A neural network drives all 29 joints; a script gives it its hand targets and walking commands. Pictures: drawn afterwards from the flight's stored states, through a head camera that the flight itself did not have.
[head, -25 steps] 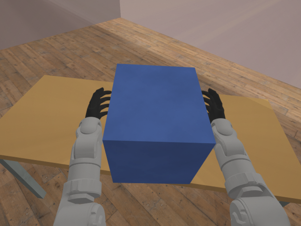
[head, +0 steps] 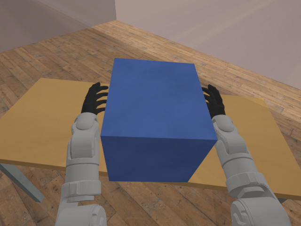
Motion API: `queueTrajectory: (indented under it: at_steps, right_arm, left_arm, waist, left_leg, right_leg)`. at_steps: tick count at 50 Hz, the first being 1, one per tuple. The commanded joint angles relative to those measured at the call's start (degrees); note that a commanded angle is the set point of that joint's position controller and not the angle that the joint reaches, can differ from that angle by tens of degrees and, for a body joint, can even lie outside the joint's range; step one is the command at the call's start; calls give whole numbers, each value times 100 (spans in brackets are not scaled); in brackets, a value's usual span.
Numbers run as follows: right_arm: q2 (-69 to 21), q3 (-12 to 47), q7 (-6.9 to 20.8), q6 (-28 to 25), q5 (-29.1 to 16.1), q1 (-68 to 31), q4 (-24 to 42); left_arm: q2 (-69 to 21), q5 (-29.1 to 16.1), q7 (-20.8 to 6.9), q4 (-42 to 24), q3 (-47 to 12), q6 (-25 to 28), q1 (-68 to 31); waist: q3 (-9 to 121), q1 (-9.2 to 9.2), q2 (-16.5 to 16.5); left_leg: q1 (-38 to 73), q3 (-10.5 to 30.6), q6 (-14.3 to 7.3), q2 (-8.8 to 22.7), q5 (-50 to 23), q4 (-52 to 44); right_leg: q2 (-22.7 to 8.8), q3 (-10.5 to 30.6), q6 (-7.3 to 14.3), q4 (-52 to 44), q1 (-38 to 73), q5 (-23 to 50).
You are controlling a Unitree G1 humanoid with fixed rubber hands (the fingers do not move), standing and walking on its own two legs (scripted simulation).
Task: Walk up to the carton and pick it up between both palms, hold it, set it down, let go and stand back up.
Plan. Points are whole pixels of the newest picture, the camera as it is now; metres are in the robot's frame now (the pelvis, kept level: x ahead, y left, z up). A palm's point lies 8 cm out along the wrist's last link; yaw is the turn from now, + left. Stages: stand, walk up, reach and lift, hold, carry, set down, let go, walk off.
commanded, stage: reach and lift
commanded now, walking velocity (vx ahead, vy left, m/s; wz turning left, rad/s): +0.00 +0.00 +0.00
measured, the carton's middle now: (152, 121) +0.39 +0.01 +0.08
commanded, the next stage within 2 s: hold in 0.66 s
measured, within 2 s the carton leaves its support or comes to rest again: neither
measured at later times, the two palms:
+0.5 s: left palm (89, 109) +0.36 +0.17 +0.16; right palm (217, 109) +0.36 -0.16 +0.15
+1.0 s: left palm (86, 107) +0.35 +0.17 +0.18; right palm (219, 105) +0.36 -0.16 +0.17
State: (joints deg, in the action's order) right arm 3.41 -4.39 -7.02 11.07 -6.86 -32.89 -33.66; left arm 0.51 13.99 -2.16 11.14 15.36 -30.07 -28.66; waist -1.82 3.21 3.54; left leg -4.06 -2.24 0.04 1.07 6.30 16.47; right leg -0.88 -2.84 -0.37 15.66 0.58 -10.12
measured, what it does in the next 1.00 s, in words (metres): stands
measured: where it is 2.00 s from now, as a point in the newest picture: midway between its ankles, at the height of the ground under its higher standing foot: outside the picture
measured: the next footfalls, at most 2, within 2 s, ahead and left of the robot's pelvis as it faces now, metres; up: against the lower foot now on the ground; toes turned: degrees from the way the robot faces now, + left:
none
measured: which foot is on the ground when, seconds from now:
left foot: down 0.00-1.00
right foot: down 0.00-1.00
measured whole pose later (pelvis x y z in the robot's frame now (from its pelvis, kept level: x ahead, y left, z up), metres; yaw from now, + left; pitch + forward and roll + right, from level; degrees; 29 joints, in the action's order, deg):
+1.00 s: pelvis +0.00 +0.00 +0.00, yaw +0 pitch -7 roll +0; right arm 4.6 -2.4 -7.9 18.2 -10.2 -35.5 -29.0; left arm 0.0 14.8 -3.0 3.2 16.7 -38.0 -28.5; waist -1.0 3.8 3.1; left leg -2.9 -1.7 0.4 1.2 6.5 16.6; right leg -0.4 -2.7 0.0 15.6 1.8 -10.1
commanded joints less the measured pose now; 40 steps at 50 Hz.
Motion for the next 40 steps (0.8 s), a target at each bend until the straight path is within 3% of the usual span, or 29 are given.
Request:
queueTrajectory:
  at_steps: [1,12,27,40]
  right_arm:
    - [-2963,2128,456,-391,-290,-3685,1753]
    - [-2943,2330,340,-177,-465,-3560,1986]
    - [-2894,2201,433,-6,-513,-3859,1887]
    - [-2973,2303,388,218,-677,-3905,1969]
  left_arm:
    - [-2801,-515,-704,-695,-2569,127,-3073]
    - [-2728,-558,-795,-1042,-2648,16,-3086]
    - [-2788,-580,-730,-998,-2615,-173,-3338]
    - [-2740,-577,-795,-1237,-2578,-401,-3390]
  waist:
    - [2150,17,-339]
    - [2181,112,-365]
    - [2106,66,-394]
    - [2072,83,-362]
  left_leg:
    - [1255,1,104,-309,-960,94]
    - [1297,29,175,-330,-1272,172]
    - [1308,15,159,-258,-965,89]
    - [1198,-24,112,-290,-879,50]
  right_leg:
    - [310,-151,-276,-175,-217,1262]
    - [336,-135,-308,-124,-23,1706]
    - [346,-150,-214,-214,-289,1073]
    - [315,-103,-244,-209,-118,1096]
